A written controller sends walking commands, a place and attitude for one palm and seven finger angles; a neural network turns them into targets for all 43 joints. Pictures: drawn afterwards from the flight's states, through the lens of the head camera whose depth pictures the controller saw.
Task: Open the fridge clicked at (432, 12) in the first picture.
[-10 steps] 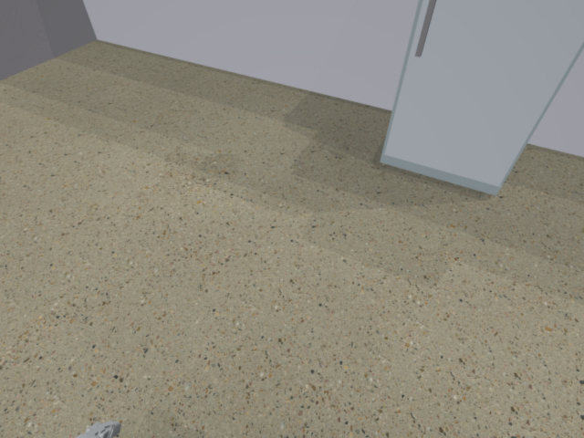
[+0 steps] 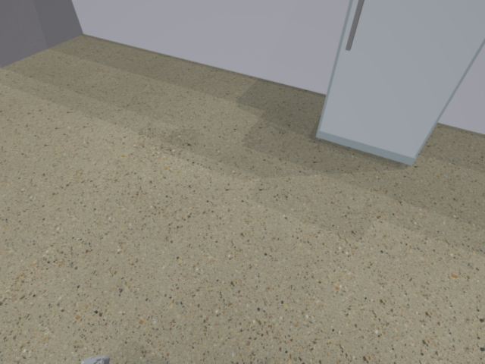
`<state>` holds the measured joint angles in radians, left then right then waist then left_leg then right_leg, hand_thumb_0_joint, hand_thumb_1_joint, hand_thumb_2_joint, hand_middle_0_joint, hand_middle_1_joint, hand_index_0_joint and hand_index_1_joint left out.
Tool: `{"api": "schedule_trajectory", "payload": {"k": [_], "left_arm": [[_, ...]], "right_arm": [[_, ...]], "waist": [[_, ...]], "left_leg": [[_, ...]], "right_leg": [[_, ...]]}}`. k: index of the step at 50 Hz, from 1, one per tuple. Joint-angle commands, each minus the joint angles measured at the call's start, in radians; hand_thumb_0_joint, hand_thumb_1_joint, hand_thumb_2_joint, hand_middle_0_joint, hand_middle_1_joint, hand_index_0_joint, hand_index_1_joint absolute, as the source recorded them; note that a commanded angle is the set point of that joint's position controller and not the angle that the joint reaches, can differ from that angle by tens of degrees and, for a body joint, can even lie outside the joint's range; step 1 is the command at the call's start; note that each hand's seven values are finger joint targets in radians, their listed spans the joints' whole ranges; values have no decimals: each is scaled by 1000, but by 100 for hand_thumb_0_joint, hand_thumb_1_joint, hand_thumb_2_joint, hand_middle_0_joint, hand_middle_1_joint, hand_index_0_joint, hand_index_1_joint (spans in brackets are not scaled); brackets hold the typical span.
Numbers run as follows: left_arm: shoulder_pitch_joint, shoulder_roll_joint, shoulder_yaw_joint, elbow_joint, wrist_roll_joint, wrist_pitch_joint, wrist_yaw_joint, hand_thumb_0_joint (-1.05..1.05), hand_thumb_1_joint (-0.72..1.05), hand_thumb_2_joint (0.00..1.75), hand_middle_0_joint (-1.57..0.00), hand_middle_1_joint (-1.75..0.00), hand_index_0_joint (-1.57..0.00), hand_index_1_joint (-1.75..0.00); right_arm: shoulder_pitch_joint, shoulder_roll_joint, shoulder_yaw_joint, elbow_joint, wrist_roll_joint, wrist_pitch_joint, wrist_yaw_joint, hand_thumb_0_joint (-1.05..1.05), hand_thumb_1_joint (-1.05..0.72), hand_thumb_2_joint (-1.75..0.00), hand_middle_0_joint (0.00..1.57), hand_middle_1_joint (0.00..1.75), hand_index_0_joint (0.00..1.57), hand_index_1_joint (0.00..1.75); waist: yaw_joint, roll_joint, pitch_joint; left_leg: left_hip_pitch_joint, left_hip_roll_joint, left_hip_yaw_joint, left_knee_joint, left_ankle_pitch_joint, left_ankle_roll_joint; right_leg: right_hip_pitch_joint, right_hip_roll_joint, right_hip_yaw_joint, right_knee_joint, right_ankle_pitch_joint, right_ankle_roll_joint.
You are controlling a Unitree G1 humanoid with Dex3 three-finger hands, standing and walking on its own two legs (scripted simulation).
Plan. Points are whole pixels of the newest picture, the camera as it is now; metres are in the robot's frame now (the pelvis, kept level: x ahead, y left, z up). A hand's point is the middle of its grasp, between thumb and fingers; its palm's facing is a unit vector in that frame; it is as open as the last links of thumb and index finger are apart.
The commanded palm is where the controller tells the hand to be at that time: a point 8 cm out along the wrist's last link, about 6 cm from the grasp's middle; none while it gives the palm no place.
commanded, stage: stand and wait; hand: left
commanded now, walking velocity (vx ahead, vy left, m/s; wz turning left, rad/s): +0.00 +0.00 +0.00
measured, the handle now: (360, 3) +1.61 -0.45 +0.08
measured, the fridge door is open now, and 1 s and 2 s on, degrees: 0 0 0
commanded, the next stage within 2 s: look at it before walking up in 0.62 s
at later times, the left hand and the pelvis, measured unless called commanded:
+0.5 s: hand out of the picture +0.06 +0.25 -0.15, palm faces -0.02 -0.94 -0.34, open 7.4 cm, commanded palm none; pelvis -0.01 +0.00 +0.00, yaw +0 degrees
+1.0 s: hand out of the picture +0.07 +0.24 -0.15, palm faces -0.03 -0.94 -0.33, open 7.3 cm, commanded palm none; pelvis -0.01 -0.01 +0.01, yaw +0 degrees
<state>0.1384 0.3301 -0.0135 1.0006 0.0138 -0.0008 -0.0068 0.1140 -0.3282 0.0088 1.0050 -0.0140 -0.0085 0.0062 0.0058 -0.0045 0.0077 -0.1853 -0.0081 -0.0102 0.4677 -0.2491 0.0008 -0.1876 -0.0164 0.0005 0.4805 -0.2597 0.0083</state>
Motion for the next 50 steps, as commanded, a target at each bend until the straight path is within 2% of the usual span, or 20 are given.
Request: {"api": "schedule_trajectory", "payload": {"k": [1, 7, 10, 16, 28, 39, 43, 46, 50], "left_arm": [[-57, 213, 50, -55, -2, -23, 18, 0, 90, 90, -20, -30, -20, -30], [-51, 210, 50, -32, -3, -22, 17, 0, 90, 90, -20, -30, -20, -30], [-49, 211, 51, -21, -2, -24, 17, 0, 90, 90, -20, -30, -20, -30], [-44, 213, 50, 1, -3, -23, 16, 0, 90, 90, -20, -30, -20, -30], [-45, 218, 49, 22, -3, -23, 17, 0, 90, 90, -20, -30, -20, -30], [-49, 218, 49, 22, -2, -26, 18, 0, 90, 90, -20, -30, -20, -30], [-52, 218, 49, 22, -2, -26, 18, 0, 90, 90, -20, -30, -20, -30], [-51, 219, 50, 20, -2, -27, 18, 0, 90, 90, -20, -30, -20, -30], [-46, 219, 50, 22, -1, -28, 17, 0, 90, 90, -20, -30, -20, -30]], "right_arm": [[-53, -207, -56, -56, -2, -25, -17, 0, -90, -90, 20, 30, 20, 30], [-57, -207, -54, -31, 0, -26, -17, 0, -90, -90, 20, 30, 20, 30], [-51, -208, -55, -21, 1, -24, -17, 0, -90, -90, 20, 30, 20, 30], [-49, -215, -52, 6, 3, -26, -17, 0, -90, -90, 20, 30, 20, 30], [-44, -220, -49, 35, 4, -25, -16, 0, -90, -90, 20, 30, 20, 30], [-46, -218, -48, 41, 4, -27, -16, 0, -90, -90, 20, 30, 20, 30], [-49, -216, -48, 39, 5, -25, -16, 0, -90, -90, 20, 30, 20, 30], [-43, -218, -48, 39, 4, -25, -16, 0, -90, -90, 20, 30, 20, 30], [-49, -217, -47, 39, 6, -24, -16, 0, -90, -90, 20, 30, 20, 30]], "waist": [[-9, 6, -43], [-6, 19, -36], [-7, 1, -41], [-5, 15, -36], [-4, -2, -16], [-5, 4, -34], [-3, -2, -14], [-7, -2, -33], [-4, -3, -26]], "left_leg": [[1, 106, -93, -92, 150, 38], [4, 109, -98, -110, 127, 36], [10, 111, -99, -111, 127, 35], [11, 116, -103, -128, 123, 34], [14, 119, -101, -150, 109, 29], [38, 123, -92, -151, 156, 25], [32, 121, -94, -156, 139, 25], [46, 122, -91, -149, 159, 23], [45, 121, -91, -149, 148, 23]], "right_leg": [[6, -97, 91, -97, 116, -41], [8, -98, 94, -118, 91, -40], [12, -98, 98, -126, 91, -41], [20, -98, 98, -131, 95, -40], [16, -101, 105, -155, 80, -39], [33, -104, 102, -157, 140, -39], [24, -105, 106, -167, 121, -39], [31, -106, 106, -166, 140, -40], [28, -105, 109, -175, 129, -40]]}}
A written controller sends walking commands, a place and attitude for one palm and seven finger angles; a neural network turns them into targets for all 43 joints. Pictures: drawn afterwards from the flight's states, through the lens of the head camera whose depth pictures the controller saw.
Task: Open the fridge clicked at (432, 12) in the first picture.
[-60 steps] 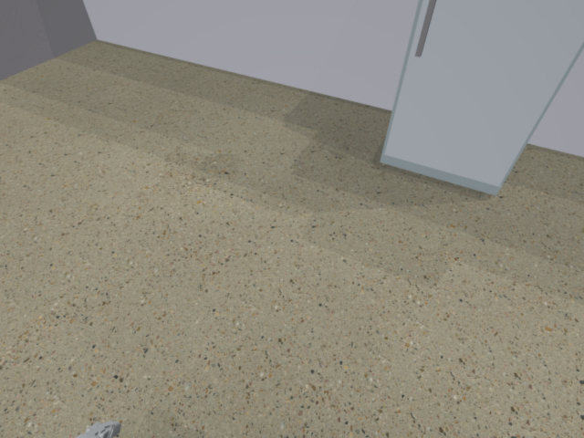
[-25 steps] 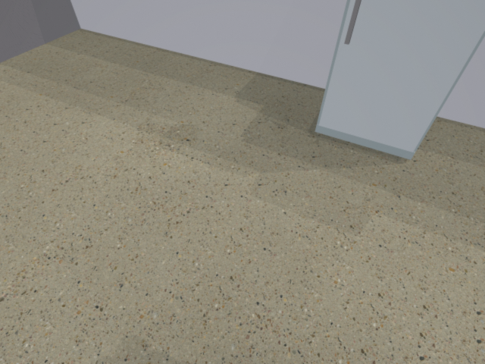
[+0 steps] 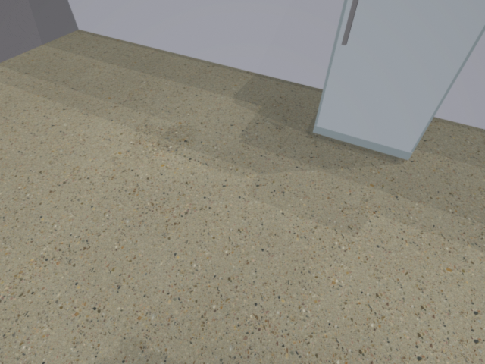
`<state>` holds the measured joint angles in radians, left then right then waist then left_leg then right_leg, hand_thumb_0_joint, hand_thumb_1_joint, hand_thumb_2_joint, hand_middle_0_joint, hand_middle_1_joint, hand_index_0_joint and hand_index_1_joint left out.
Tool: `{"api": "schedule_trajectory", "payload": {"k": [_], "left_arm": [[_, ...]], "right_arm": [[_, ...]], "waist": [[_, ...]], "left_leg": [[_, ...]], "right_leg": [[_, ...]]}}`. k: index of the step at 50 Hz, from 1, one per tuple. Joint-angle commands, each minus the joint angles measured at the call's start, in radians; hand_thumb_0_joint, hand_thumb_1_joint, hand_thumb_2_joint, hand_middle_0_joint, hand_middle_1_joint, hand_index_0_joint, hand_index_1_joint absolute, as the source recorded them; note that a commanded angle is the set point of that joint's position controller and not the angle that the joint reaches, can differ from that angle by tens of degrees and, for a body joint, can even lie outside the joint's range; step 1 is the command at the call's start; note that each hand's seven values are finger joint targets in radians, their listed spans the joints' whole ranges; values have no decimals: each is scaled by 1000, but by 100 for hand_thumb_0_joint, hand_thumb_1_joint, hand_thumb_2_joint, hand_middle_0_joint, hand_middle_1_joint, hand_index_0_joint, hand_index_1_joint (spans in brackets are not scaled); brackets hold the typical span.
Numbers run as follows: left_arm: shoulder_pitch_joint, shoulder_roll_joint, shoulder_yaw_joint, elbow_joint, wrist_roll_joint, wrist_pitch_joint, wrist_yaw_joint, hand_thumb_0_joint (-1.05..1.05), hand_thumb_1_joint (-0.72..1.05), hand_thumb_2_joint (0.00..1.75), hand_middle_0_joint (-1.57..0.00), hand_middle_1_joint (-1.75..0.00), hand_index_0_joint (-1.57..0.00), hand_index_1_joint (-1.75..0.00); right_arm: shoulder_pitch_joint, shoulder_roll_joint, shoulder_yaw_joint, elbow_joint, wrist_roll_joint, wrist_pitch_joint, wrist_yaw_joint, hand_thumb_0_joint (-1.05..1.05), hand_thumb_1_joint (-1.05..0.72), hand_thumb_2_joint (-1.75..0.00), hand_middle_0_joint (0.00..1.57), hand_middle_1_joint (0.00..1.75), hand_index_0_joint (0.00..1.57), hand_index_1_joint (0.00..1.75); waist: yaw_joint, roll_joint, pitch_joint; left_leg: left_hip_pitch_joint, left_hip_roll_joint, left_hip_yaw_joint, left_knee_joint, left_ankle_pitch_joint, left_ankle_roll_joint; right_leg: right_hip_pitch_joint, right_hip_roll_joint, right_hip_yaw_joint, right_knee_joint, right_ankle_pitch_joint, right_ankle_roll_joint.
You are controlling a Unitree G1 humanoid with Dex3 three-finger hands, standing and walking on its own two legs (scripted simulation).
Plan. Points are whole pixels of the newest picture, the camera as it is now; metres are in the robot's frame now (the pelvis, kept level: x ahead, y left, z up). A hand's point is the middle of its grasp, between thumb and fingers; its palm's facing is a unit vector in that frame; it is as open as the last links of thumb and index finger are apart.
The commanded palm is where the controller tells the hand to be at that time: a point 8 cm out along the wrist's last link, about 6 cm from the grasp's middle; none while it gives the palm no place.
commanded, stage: look at it before walking up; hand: left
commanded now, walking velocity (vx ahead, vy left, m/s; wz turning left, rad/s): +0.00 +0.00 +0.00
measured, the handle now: out of the picture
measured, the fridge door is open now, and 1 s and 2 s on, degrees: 0 0 0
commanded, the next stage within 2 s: walk to a spot facing it in 0.24 s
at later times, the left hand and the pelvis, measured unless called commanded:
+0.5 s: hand out of the picture +0.07 +0.23 -0.17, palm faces -0.03 -0.95 -0.30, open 7.3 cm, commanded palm none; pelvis +0.02 +0.00 +0.00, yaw -3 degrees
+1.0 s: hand out of the picture +0.15 +0.10 -0.17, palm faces -0.17 -0.97 -0.18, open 7.3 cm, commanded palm none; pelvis +0.16 -0.07 +0.00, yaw -14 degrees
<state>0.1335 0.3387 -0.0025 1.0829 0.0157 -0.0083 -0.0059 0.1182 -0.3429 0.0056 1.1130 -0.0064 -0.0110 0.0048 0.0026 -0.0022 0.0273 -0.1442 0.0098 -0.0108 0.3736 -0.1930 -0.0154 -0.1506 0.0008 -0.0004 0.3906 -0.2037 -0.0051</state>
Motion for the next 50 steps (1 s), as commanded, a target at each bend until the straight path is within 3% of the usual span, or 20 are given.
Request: {"api": "schedule_trajectory", "payload": {"k": [1, 17, 19, 22, 24, 26, 27, 28, 29, 32, 33, 35, 36, 37, 38, 39, 40, 43, 46, 50], "left_arm": [[-44, 211, 39, -60, -4, -20, 16, 0, 90, 90, -20, -30, -20, -30], [-38, 212, 38, -53, -5, -21, 17, 0, 90, 90, -20, -30, -20, -30], [26, 95, 16, -26, -5, 1, 19, 0, 90, 90, -20, -30, -20, -30], [60, 98, 29, -40, 4, 22, 2, 0, 90, 90, -20, -30, -20, -30], [79, 98, 42, -65, 9, 26, -8, 0, 90, 90, -20, -30, -20, -30], [91, 79, 49, -93, 9, 22, -15, 0, 90, 90, -20, -30, -20, -30], [90, 53, 51, -106, 7, 16, -20, 0, 90, 90, -20, -30, -20, -30], [70, 23, 51, -125, 5, 9, -24, 0, 90, 90, -20, -30, -20, -30], [27, 10, 53, -149, 6, 3, -27, 0, 90, 90, -20, -30, -20, -30], [8, -17, 62, -173, 6, -11, -35, 0, 90, 90, -20, -30, -20, -30], [38, -31, 64, -166, 5, -13, -37, 0, 90, 90, -20, -30, -20, -30], [221, -47, 69, -101, 7, -20, -39, 0, 90, 90, -20, -30, -20, -30], [378, 12, 85, -49, 13, -29, -30, 0, 90, 90, -20, -30, -20, -30], [502, 131, 110, -14, 17, -45, -8, 0, 90, 90, -20, -30, -20, -30], [527, 127, 107, -9, -4, -47, 8, 0, 90, 90, -20, -30, -20, -30], [460, 103, 103, -23, -4, -50, 14, 0, 90, 90, -20, -30, -20, -30], [410, 62, 97, -35, -3, -51, 17, 0, 90, 90, -20, -30, -20, -30], [326, -19, 69, -50, 7, -62, 18, 0, 90, 90, -20, -30, -20, -30], [338, -38, 63, -30, 7, -75, 21, 0, 90, 90, -20, -30, -20, -30], [371, -50, 58, -1, 7, -84, 29, 0, 90, 90, -20, -30, -20, -30]], "right_arm": [[-53, -201, -44, -67, -3, -22, -15, 0, -90, -90, 20, 30, 20, 30], [-53, -204, -42, -61, -1, -22, -16, 0, -90, -90, 20, 30, 20, 30], [7, -85, -15, -35, -10, -6, -13, 0, -90, -90, 20, 30, 20, 30], [47, -93, -28, -43, -18, 8, -10, 0, -90, -90, 20, 30, 20, 30], [61, -109, -42, -64, -21, 10, -10, 0, -90, -90, 20, 30, 20, 30], [103, -125, -56, -74, -20, 3, -12, 0, -90, -90, 20, 30, 20, 30], [135, -141, -65, -75, -20, -4, -16, 0, -90, -90, 20, 30, 20, 30], [165, -159, -78, -71, -16, -14, -20, 0, -90, -90, 20, 30, 20, 30], [198, -152, -84, -71, -16, -25, -21, 0, -90, -90, 20, 30, 20, 30], [200, -112, -84, -75, -19, -39, -22, 0, -90, -90, 20, 30, 20, 30], [176, -98, -81, -80, -22, -41, -22, 0, -90, -90, 20, 30, 20, 30], [119, -81, -78, -86, -21, -38, -24, 0, -90, -90, 20, 30, 20, 30], [108, -43, -71, -98, -11, -40, -17, 0, -90, -90, 20, 30, 20, 30], [77, 43, -50, -151, -2, -47, -6, 0, -90, -90, 20, 30, 20, 30], [27, 18, -54, -179, -10, -54, -4, 0, -90, -90, 20, 30, 20, 30], [32, 11, -62, -166, -8, -57, -4, 0, -90, -90, 20, 30, 20, 30], [8, 28, -63, -154, -10, -58, -2, 0, -90, -90, 20, 30, 20, 30], [60, 71, -63, -118, -21, -38, 3, 0, -90, -90, 20, 30, 20, 30], [88, 99, -67, -114, -19, -23, 11, 0, -90, -90, 20, 30, 20, 30], [23, 110, -69, -148, -15, -26, 21, 0, -90, -90, 20, 30, 20, 30]], "waist": [[-3, 2, -49], [-2, -3, -59], [-1, 2, -55], [-1, -1, 32], [-2, 1, 96], [-15, 63, 125], [-29, 128, 124], [-42, 190, 112], [-61, 183, 103], [-47, 160, 88], [-26, 151, 84], [64, 82, 4], [131, -77, -52], [164, -426, -53], [158, -308, -52], [122, -209, -16], [108, -141, 20], [31, -36, 79], [3, -66, 71], [11, -98, 75]], "left_leg": [[6, 103, -90, -57, 94, 38], [25, 109, -90, -63, 125, 38], [26, 104, -53, -40, 5, 17], [-42, 106, -47, -43, -313, 26], [-88, 118, -61, -42, -429, 40], [-56, 171, -121, -76, -497, 77], [-11, 234, -191, -132, -523, 112], [45, 322, -264, -182, -483, 158], [117, 366, -283, -197, -357, 198], [112, 368, -162, -147, -132, 192], [62, 348, -101, -113, -59, 170], [-47, 252, 57, 114, -10, 93], [-211, 171, 149, 374, -47, 46], [-519, 35, 204, 689, -363, -9], [-587, 54, 84, 803, -384, 5], [-600, 100, 42, 835, -290, 14], [-591, 121, 44, 854, -236, 11], [-517, 137, 47, 792, -114, -13], [-506, 129, 72, 721, -33, -31], [-563, 126, 85, 614, 41, -34]], "right_leg": [[-7, -123, 111, -84, 75, -27], [10, -122, 104, -83, 119, -25], [-15, -108, 112, -76, -18, -12], [-120, -78, 149, -69, -309, -30], [-193, -53, 168, -40, -393, -43], [-285, -11, 135, 70, -385, -46], [-339, 25, 72, 190, -320, -36], [-390, 33, -8, 331, -236, -20], [-466, -5, -9, 422, -279, -12], [-439, -74, -15, 421, -298, -6], [-356, -76, -34, 360, -280, -6], [-62, -20, -107, 147, -110, -15], [165, -66, -4, 45, -97, -40], [296, -335, 473, -120, -129, -146], [295, -395, 626, -183, -76, -209], [256, -381, 553, -167, -94, -238], [184, -358, 524, -165, -89, -232], [28, -283, 325, -178, 71, -194], [18, -226, 216, -184, 185, -175], [101, -203, 169, -183, 283, -167]]}}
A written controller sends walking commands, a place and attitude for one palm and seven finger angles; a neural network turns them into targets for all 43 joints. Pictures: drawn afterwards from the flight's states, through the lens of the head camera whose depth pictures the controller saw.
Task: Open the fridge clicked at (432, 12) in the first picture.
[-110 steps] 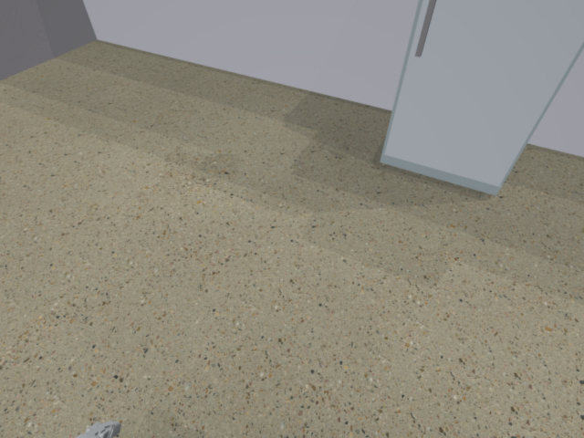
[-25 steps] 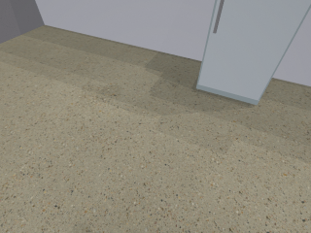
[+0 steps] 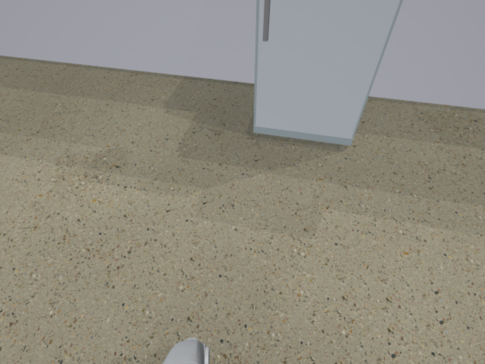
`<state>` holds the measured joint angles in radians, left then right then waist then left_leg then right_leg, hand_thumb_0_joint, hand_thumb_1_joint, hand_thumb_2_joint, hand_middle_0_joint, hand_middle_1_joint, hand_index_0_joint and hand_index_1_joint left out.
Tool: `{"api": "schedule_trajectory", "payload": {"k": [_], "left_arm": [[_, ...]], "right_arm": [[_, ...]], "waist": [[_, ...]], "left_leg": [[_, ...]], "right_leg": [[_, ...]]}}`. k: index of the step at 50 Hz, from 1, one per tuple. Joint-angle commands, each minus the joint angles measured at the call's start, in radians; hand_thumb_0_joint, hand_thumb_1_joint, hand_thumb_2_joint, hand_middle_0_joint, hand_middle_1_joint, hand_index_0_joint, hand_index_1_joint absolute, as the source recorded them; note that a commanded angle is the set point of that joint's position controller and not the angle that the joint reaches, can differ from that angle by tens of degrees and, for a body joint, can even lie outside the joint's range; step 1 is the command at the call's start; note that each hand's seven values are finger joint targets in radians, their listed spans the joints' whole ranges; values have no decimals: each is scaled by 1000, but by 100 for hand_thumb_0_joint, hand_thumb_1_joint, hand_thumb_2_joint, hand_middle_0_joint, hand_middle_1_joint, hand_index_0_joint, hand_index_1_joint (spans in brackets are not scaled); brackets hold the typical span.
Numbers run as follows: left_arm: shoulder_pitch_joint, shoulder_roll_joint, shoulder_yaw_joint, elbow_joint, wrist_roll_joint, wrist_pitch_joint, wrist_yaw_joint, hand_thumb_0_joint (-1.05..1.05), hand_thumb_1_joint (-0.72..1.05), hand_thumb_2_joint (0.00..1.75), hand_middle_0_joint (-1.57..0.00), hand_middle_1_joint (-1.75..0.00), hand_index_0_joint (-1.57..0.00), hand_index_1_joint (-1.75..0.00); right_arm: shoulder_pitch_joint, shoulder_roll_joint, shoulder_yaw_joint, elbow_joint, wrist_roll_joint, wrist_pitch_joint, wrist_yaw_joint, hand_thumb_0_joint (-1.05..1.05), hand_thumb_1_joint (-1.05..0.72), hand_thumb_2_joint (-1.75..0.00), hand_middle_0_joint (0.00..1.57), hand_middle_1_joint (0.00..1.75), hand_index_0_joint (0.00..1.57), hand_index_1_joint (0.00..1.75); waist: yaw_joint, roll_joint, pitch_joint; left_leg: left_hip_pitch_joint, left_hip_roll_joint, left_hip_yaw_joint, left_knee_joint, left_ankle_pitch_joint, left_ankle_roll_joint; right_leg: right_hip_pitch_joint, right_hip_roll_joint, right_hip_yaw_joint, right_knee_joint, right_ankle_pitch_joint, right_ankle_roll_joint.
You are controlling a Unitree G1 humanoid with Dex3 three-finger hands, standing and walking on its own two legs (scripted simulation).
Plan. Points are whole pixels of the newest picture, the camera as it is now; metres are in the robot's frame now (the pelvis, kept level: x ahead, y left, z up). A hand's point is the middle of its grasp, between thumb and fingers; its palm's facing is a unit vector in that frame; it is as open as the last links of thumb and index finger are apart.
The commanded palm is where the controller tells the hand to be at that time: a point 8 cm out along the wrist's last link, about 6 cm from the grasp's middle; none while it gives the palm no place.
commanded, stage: walk to a spot facing it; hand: left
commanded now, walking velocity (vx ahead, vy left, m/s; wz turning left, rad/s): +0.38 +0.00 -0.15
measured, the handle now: out of the picture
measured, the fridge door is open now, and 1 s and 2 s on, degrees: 0 0 0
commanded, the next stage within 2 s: take the last steps up to it in 1.26 s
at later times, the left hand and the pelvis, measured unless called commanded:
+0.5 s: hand (141, 295) +0.28 +0.25 -0.18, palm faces -0.05 -0.99 -0.16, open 7.3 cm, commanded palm none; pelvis +0.23 +0.07 +0.00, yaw -7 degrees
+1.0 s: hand (214, 189) +0.59 +0.13 -0.17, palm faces -0.17 -0.96 -0.21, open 7.1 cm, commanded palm none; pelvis +0.46 -0.03 -0.01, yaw -14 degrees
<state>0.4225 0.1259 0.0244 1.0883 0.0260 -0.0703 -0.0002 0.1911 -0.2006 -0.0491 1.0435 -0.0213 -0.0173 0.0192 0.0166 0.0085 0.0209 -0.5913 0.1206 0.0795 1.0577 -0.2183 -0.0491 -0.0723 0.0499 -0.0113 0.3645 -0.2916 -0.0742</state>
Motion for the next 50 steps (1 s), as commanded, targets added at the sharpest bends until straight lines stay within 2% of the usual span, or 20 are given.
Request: {"api": "schedule_trajectory", "payload": {"k": [1, 7, 10, 11, 12, 13, 14, 16, 19, 21, 29, 36, 39, 41, 42, 43, 44, 45, 46, 50], "left_arm": [[92, 154, 31, -2, -5, -23, 25, 0, 90, 90, -20, -30, -20, -30], [99, 159, 33, 17, 0, -15, 36, 0, 90, 90, -20, -30, -20, -30], [66, 178, 43, 13, -4, -16, 35, 0, 90, 90, -20, -30, -20, -30], [70, 151, 45, 2, -13, -17, 29, 0, 90, 90, -20, -30, -20, -30], [149, 93, 40, -8, -26, -10, 16, 0, 90, 90, -20, -30, -20, -30], [106, 100, 37, -31, -19, -13, 18, 0, 90, 90, -20, -30, -20, -30], [50, 114, 38, -32, -14, -6, 19, 0, 90, 90, -20, -30, -20, -30], [-32, 89, 44, -37, 0, 9, -2, 0, 90, 90, -20, -30, -20, -30], [15, 38, 44, -24, 10, 49, -10, 0, 90, 90, -20, -30, -20, -30], [16, 34, 52, -30, 12, 64, -12, 0, 90, 90, -20, -30, -20, -30], [-220, 61, 53, -103, 9, 72, -25, 0, 90, 90, -20, -30, -20, -30], [-405, 44, 32, -152, 2, 51, -28, 0, 90, 90, -20, -30, -20, -30], [-269, 67, 37, -118, 3, 37, -20, 0, 90, 90, -20, -30, -20, -30], [-12, 130, 62, -35, 11, 19, -12, 0, 90, 90, -20, -30, -20, -30], [109, 233, 90, -6, 12, 7, 1, 0, 90, 90, -20, -30, -20, -30], [156, 297, 99, 9, -10, 8, 7, 0, 90, 90, -20, -30, -20, -30], [74, 288, 104, -9, -18, 11, 14, 0, 90, 90, -20, -30, -20, -30], [0, 230, 87, -27, -20, 10, 20, 0, 90, 90, -20, -30, -20, -30], [-61, 186, 70, -37, -17, 7, 20, 0, 90, 90, -20, -30, -20, -30], [-87, 95, 47, -35, 1, -23, 21, 0, 90, 90, -20, -30, -20, -30]], "right_arm": [[-84, -30, -12, -93, 1, -22, 9, 0, -90, -90, 20, 30, 20, 30], [-174, -15, -6, -131, 7, -39, 13, 0, -90, -90, 20, 30, 20, 30], [100, -65, -25, -47, -4, -52, -11, 0, -90, -90, 20, 30, 20, 30], [259, -137, -42, -5, -12, -55, -23, 0, -90, -90, 20, 30, 20, 30], [355, -243, -66, 19, -23, -58, -29, 0, -90, -90, 20, 30, 20, 30], [333, -236, -58, 12, -5, -47, -31, 0, -90, -90, 20, 30, 20, 30], [242, -176, -49, 0, 0, -46, -34, 0, -90, -90, 20, 30, 20, 30], [129, -65, -17, -29, -2, -60, -36, 0, -90, -90, 20, 30, 20, 30], [124, -21, -4, -8, 1, -79, -40, 0, -90, -90, 20, 30, 20, 30], [129, -12, -12, -9, 2, -86, -42, 0, -90, -90, 20, 30, 20, 30], [300, -32, -4, 55, 6, -90, -53, 0, -90, -90, 20, 30, 20, 30], [426, -33, 3, 117, -9, -74, -54, 0, -90, -90, 20, 30, 20, 30], [386, -65, -2, 117, -4, -68, -55, 0, -90, -90, 20, 30, 20, 30], [327, -76, -6, 99, 7, -67, -47, 0, -90, -90, 20, 30, 20, 30], [347, -25, 0, 72, 20, -71, -35, 0, -90, -90, 20, 30, 20, 30], [325, 2, 4, 42, 23, -73, -38, 0, -90, -90, 20, 30, 20, 30], [268, -16, -4, 38, 24, -68, -37, 0, -90, -90, 20, 30, 20, 30], [181, -17, -13, 24, 14, -61, -30, 0, -90, -90, 20, 30, 20, 30], [174, 20, -9, 20, 11, -53, -31, 0, -90, -90, 20, 30, 20, 30], [262, 72, -11, 47, -8, -15, -25, 0, -90, -90, 20, 30, 20, 30]], "waist": [[9, -107, 91], [21, -131, 139], [-101, -83, -5], [-160, 18, -119], [-143, 286, -242], [-119, 251, -220], [-95, 158, -115], [-46, 54, 52], [13, 69, 65], [26, 72, 64], [-33, 59, 103], [-90, 92, 141], [-19, 133, 52], [105, 79, -80], [140, -123, -201], [115, -206, -250], [104, -127, -206], [91, -35, -62], [37, -3, 10], [-49, -53, 39]], "left_leg": [[-114, 12, 3, -113, 76, 1], [68, -31, 31, -360, 63, 47], [437, -101, 59, -498, 79, 84], [675, 4, -60, -521, 104, 115], [876, 306, -474, -641, 86, 217], [798, 377, -613, -784, -22, 253], [663, 340, -539, -837, -159, 229], [412, 266, -360, -867, -125, 193], [290, 182, -141, -885, -39, 151], [300, 167, -82, -910, -3, 141], [555, 165, 2, -894, 251, 122], [672, 182, 82, -822, 555, 154], [695, 196, 133, -639, 889, 148], [504, 147, 184, -300, 779, 97], [215, 44, 209, 12, 322, 56], [12, -87, 110, 310, -337, 31], [-23, -28, -23, 381, -281, 60], [-38, 15, -41, 363, -180, 63], [-28, 47, -64, 309, -133, 59], [49, 55, -37, 154, -51, 32]], "right_leg": [[27, -246, 173, -156, 394, -97], [13, -260, 161, -114, 571, -77], [-33, -200, 100, 213, 769, -40], [-165, -146, 67, 432, 567, -13], [-398, 3, -32, 795, -97, 30], [-470, -10, 52, 964, -250, 17], [-505, -71, 76, 1014, -164, 16], [-505, -145, 61, 987, -30, 34], [-435, -155, 41, 907, 36, 52], [-480, -166, 38, 880, 104, 67], [-677, -179, -19, 651, 195, 92], [-575, -120, -133, 334, 94, 38], [-369, -50, -179, 258, 22, -10], [24, -59, -145, 166, 147, -47], [308, -305, 184, 125, 182, -143], [397, -497, 547, 2, 340, -254], [305, -488, 497, -50, 203, -251], [134, -439, 375, -82, 219, -192], [-6, -412, 301, -94, 226, -157], [-165, -311, 80, -140, 318, -89]]}}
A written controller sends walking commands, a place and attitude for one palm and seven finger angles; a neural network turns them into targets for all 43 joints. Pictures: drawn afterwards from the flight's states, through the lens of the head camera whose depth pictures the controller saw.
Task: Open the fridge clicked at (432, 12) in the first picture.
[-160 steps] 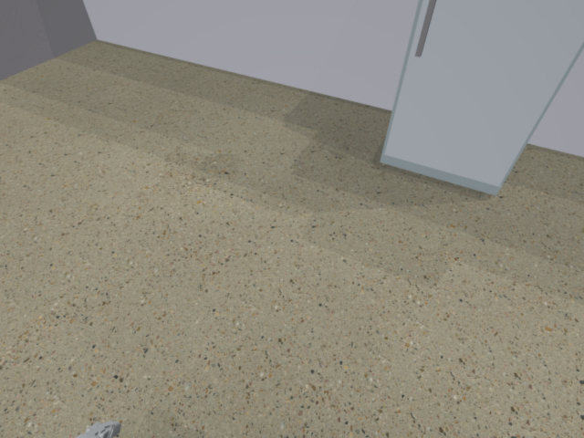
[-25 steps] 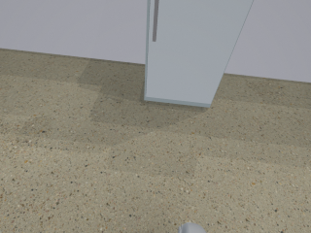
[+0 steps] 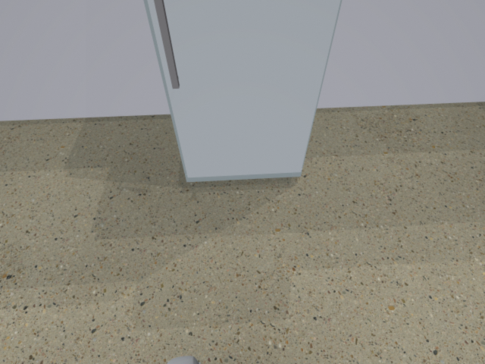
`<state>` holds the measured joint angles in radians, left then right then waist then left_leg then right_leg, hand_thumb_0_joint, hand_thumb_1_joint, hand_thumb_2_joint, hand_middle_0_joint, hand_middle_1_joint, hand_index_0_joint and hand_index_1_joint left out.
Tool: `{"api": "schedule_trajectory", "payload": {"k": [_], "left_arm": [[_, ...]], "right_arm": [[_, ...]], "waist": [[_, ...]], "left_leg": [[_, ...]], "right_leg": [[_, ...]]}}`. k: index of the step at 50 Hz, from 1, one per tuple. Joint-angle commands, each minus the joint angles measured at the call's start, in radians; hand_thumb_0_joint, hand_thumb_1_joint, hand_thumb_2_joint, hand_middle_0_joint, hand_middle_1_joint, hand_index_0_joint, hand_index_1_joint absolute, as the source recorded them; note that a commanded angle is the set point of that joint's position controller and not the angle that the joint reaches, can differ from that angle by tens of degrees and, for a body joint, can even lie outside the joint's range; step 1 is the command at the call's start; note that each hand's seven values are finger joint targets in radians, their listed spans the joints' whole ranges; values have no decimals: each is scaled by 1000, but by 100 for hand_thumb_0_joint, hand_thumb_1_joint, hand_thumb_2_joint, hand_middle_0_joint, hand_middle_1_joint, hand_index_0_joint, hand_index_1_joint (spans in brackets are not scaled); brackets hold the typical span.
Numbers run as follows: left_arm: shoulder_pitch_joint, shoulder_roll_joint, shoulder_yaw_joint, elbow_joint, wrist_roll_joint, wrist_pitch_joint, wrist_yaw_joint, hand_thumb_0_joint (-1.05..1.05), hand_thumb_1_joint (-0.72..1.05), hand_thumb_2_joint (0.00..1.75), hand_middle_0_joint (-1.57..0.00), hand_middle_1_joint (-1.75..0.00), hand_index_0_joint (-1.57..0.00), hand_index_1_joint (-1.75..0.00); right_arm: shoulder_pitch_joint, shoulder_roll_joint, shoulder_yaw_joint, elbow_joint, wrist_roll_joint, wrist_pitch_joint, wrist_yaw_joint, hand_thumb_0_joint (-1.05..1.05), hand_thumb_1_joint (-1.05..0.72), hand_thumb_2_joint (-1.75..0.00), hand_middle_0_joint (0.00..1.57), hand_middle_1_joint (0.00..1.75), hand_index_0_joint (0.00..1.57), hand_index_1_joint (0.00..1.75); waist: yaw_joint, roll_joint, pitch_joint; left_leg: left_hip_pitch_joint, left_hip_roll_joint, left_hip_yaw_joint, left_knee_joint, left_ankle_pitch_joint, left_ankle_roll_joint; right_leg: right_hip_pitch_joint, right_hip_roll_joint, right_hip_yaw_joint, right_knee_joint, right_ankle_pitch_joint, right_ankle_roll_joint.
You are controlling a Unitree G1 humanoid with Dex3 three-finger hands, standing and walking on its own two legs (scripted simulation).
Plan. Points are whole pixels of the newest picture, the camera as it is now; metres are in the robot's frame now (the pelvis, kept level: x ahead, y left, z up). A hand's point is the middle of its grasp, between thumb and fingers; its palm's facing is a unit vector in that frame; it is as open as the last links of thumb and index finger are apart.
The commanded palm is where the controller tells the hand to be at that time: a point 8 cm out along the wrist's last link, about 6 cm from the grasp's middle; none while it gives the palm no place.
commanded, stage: walk to a spot facing it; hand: left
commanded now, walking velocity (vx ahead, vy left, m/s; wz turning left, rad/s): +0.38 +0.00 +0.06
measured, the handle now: (164, 24) +1.01 +0.28 +0.09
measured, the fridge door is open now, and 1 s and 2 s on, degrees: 0 0 0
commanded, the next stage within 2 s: take the last steps up to it in 0.26 s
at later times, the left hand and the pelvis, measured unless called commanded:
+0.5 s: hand (139, 355) +0.17 +0.21 -0.18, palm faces +0.12 -0.98 -0.14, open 7.3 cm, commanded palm none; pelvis +0.23 +0.06 -0.01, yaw +1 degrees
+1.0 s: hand (173, 223) +0.44 +0.19 -0.15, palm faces +0.14 -0.96 -0.23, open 7.2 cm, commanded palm none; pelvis +0.39 +0.01 +0.01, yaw +4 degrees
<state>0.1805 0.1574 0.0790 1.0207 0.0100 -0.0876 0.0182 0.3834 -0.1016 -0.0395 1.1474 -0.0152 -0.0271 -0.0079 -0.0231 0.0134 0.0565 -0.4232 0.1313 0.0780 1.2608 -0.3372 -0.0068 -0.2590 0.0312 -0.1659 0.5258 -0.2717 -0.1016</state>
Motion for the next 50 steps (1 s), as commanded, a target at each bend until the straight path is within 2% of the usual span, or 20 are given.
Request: {"api": "schedule_trajectory", "payload": {"k": [1, 7, 12, 14, 16, 17, 18, 19, 20, 23, 26, 34, 39, 42, 43, 44, 45, 46, 48, 50], "left_arm": [[165, 67, -12, 34, 15, -9, 1, 0, 90, 90, -20, -30, -20, -30], [226, 86, -20, 58, 11, -19, -1, 0, 90, 90, -20, -30, -20, -30], [307, 109, -26, 90, 10, -13, 7, 0, 90, 90, -20, -30, -20, -30], [314, 130, -25, 97, 10, -10, 11, 0, 90, 90, -20, -30, -20, -30], [292, 150, -22, 95, 9, -8, 13, 0, 90, 90, -20, -30, -20, -30], [276, 151, -21, 85, 2, -6, 12, 0, 90, 90, -20, -30, -20, -30], [317, 100, -28, 68, -16, -2, 6, 0, 90, 90, -20, -30, -20, -30], [321, 70, -39, 48, -19, -6, 4, 0, 90, 90, -20, -30, -20, -30], [261, 101, -29, 32, -15, 5, 9, 0, 90, 90, -20, -30, -20, -30], [226, 44, -24, 54, 9, 32, -8, 0, 90, 90, -20, -30, -20, -30], [291, 5, -26, 71, 20, 69, -14, 0, 90, 90, -20, -30, -20, -30], [75, 24, -17, -17, 22, 77, -23, 0, 90, 90, -20, -30, -20, -30], [1, 36, -18, -50, 22, 59, -27, 0, 90, 90, -20, -30, -20, -30], [127, 59, -10, -2, 21, 40, -23, 0, 90, 90, -20, -30, -20, -30], [232, 120, 0, 32, 26, 27, -16, 0, 90, 90, -20, -30, -20, -30], [344, 219, 21, 61, 26, 21, -8, 0, 90, 90, -20, -30, -20, -30], [392, 225, 18, 65, 14, 26, 1, 0, 90, 90, -20, -30, -20, -30], [331, 189, 18, 66, 13, 17, 6, 0, 90, 90, -20, -30, -20, -30], [233, 121, -4, 40, 12, 19, 8, 0, 90, 90, -20, -30, -20, -30], [216, 71, -11, 35, 17, 11, 11, 0, 90, 90, -20, -30, -20, -30]], "right_arm": [[52, -34, -20, -64, -15, -1, 6, 0, -90, -90, 20, 30, 20, 30], [-177, -70, -18, -153, -9, -8, 31, 0, -90, -90, 20, 30, 20, 30], [-338, -82, -2, -207, -6, -20, 42, 0, -90, -90, 20, 30, 20, 30], [-314, -97, -4, -201, -8, -26, 35, 0, -90, -90, 20, 30, 20, 30], [-130, -140, -17, -146, -14, -32, 19, 0, -90, -90, 20, 30, 20, 30], [24, -190, -29, -106, -20, -35, 12, 0, -90, -90, 20, 30, 20, 30], [141, -299, -54, -83, -33, -39, 0, 0, -90, -90, 20, 30, 20, 30], [175, -338, -55, -73, -11, -30, -7, 0, -90, -90, 20, 30, 20, 30], [100, -317, -49, -92, 3, -24, -8, 0, -90, -90, 20, 30, 20, 30], [-81, -169, -13, -121, 0, -49, -15, 0, -90, -90, 20, 30, 20, 30], [-125, -141, -10, -119, 2, -50, -12, 0, -90, -90, 20, 30, 20, 30], [-23, -173, -38, -98, -6, -40, -11, 0, -90, -90, 20, 30, 20, 30], [26, -184, -43, -75, -14, -32, -10, 0, -90, -90, 20, 30, 20, 30], [8, -159, -33, -67, -8, -29, -10, 0, -90, -90, 20, 30, 20, 30], [5, -124, -25, -76, 2, -34, -3, 0, -90, -90, 20, 30, 20, 30], [-14, -76, -13, -114, 3, -40, 6, 0, -90, -90, 20, 30, 20, 30], [-81, -129, -20, -137, -3, -31, 6, 0, -90, -90, 20, 30, 20, 30], [-99, -127, -25, -129, -6, -29, 9, 0, -90, -90, 20, 30, 20, 30], [-104, -99, -26, -117, -7, -18, 13, 0, -90, -90, 20, 30, 20, 30], [-77, -63, -28, -101, -11, -4, 19, 0, -90, -90, 20, 30, 20, 30]], "waist": [[-9, -73, 0], [23, -139, 46], [67, -98, 89], [45, -88, 55], [-41, -88, -45], [-108, -56, -140], [-126, 156, -284], [-105, 227, -346], [-79, 95, -239], [7, 72, -17], [63, 89, 0], [6, 77, 40], [-13, 69, 22], [53, 0, -31], [94, -128, -98], [123, -354, -115], [147, -259, -99], [126, -259, -52], [77, -125, 28], [43, -81, 52]], "left_leg": [[-129, 43, -29, -76, 90, -17], [-258, 35, 5, -315, 210, -33], [-194, -27, 71, -548, 221, -1], [-95, -75, 106, -609, 181, 26], [147, -124, 115, -689, 189, 60], [401, -71, 59, -735, 330, 89], [678, 193, -272, -730, 581, 198], [726, 369, -485, -833, 820, 300], [580, 358, -427, -882, 687, 312], [242, 211, -199, -994, 431, 184], [57, 136, -94, -1064, 200, 150], [202, 144, -159, -1120, 21, 190], [284, 155, -166, -1051, 68, 187], [205, 82, -86, -853, 114, 118], [58, 8, -3, -646, 76, 77], [-187, -109, 99, -395, -154, 30], [-242, -90, 17, -222, -247, 32], [-252, -42, -40, -148, -166, 40], [-237, -7, -58, -123, -46, 29], [-185, -3, -39, -162, 23, 12]], "right_leg": [[18, -280, 215, -304, 316, -61], [158, -251, 145, -298, 476, -44], [264, -267, 127, -278, 673, -22], [307, -274, 116, -193, 867, -16], [282, -263, 81, 41, 991, 10], [146, -228, 53, 242, 833, 44], [-116, -87, 3, 547, 311, 96], [-231, -17, 88, 827, -308, 90], [-259, -73, 153, 889, -289, 78], [-249, -161, 165, 799, -82, 109], [-142, -172, 128, 656, -45, 122], [-249, -183, 100, 302, 25, 145], [-183, -139, 66, 107, -32, 133], [90, -104, 51, -102, 69, 111], [300, -231, 209, -165, 23, 66], [462, -442, 487, -244, 78, -33], [425, -507, 547, -285, 95, -94], [340, -465, 483, -294, 69, -84], [206, -415, 368, -329, 25, -57], [125, -368, 248, -343, 128, -29]]}}
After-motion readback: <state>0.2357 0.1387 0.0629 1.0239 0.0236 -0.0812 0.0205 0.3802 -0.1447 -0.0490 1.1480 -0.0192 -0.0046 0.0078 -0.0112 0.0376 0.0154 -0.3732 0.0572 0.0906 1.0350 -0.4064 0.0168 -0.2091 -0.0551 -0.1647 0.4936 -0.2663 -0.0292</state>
